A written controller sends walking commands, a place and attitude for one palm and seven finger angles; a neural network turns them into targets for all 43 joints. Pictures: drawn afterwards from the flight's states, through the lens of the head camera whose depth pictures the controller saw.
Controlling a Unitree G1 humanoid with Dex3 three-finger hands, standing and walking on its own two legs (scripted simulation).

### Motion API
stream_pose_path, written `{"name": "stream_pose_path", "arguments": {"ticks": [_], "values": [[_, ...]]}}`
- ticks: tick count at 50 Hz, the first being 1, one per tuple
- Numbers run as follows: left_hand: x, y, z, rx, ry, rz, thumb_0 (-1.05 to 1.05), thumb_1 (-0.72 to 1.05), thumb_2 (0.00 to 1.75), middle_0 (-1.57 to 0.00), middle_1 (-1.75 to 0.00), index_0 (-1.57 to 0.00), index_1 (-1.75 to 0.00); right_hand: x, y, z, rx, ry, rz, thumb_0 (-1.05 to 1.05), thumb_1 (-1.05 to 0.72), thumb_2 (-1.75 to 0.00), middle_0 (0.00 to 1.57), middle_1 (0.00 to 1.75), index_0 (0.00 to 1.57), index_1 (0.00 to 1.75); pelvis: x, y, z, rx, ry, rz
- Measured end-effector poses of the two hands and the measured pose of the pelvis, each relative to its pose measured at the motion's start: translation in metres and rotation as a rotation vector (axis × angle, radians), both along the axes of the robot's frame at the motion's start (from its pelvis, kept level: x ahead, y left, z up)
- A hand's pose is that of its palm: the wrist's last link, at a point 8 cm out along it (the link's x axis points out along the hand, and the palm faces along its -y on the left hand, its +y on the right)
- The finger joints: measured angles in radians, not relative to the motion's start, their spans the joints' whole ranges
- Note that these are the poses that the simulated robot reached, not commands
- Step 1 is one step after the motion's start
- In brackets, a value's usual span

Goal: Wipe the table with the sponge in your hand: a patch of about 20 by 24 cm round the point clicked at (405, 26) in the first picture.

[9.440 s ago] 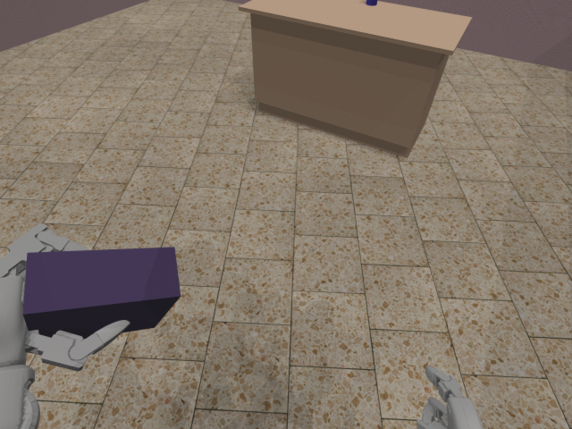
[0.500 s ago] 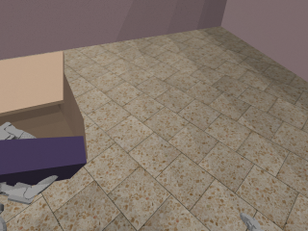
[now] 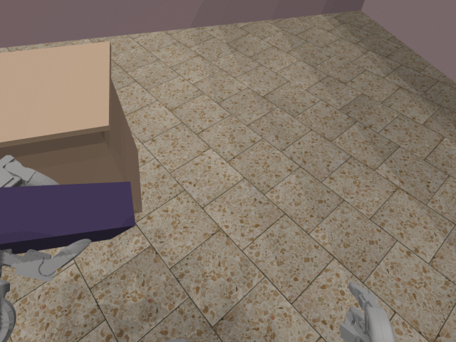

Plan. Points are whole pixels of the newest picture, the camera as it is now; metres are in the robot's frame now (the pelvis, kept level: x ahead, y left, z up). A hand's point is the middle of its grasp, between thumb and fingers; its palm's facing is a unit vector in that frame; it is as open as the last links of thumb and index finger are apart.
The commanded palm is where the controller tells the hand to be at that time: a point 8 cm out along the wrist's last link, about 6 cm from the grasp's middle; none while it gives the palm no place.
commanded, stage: take the last steps up to it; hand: left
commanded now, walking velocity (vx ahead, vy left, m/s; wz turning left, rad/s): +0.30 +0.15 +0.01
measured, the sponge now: (85, 217) +0.24 +0.21 +0.15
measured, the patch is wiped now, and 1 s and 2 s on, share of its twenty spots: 0.00 0.00 0.00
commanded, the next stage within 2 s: come to a stop and stand still in 1.22 s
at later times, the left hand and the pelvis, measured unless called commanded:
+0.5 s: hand (64, 157) +0.31 +0.26 +0.18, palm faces +0.36 -0.79 -0.49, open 9.9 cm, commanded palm +0.26 +0.31 +0.19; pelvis +0.10 +0.03 +0.01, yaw +1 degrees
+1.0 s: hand (67, 107) +0.42 +0.30 +0.18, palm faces +0.38 -0.77 -0.50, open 9.9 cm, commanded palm +0.36 +0.35 +0.19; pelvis +0.20 +0.07 +0.01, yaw +0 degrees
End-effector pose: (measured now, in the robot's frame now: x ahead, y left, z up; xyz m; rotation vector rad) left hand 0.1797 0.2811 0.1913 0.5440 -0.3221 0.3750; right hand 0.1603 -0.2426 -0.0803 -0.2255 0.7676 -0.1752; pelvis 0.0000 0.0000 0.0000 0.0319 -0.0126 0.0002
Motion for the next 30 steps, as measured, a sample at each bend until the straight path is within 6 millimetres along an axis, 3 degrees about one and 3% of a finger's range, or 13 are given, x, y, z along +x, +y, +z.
{"name": "stream_pose_path", "arguments": {"ticks": [7,12,16,23,30], "values": [[0.026,-0.011,0.013,0.025,0.027,-0.049,0.0,-0.46,1.0,-0.76,-1.35,-0.76,-1.35,0.025,0.037,0.0,0.119,-0.04,0.024,0.01,-0.9,-0.9,0.2,0.3,0.2,0.3,0.025,0.001,0.007,-0.016,0.019,-0.012],[0.041,-0.02,0.017,0.089,0.023,-0.045,0.0,-0.46,1.0,-0.76,-1.35,-0.76,-1.35,0.041,0.038,-0.025,0.148,0.008,0.05,0.01,-0.9,-0.9,0.21,0.3,0.2,0.3,0.047,-0.004,-0.004,-0.02,0.015,0.007],[0.057,-0.008,0.01,0.033,0.055,0.003,0.0,-0.46,1.0,-0.76,-1.35,-0.76,-1.35,0.05,0.026,-0.029,0.12,0.097,0.051,0.01,-0.9,-0.9,0.21,0.3,0.2,0.3,0.062,0.0,0.003,-0.005,0.012,0.013],[0.086,0.008,0.005,0.014,0.112,-0.005,0.0,-0.46,1.0,-0.76,-1.35,-0.76,-1.35,0.075,0.012,-0.005,0.017,0.123,0.031,0.01,-0.9,-0.9,0.2,0.3,0.2,0.3,0.092,0.018,0.015,0.022,0.027,0.019],[0.127,0.042,0.01,0.076,-0.029,-0.073,0.0,-0.46,1.0,-0.76,-1.35,-0.76,-1.35,0.121,0.033,0.0,-0.046,0.012,-0.034,0.01,-0.9,-0.9,0.2,0.3,0.2,0.3,0.126,0.054,-0.005,0.007,0.007,-0.003]]}}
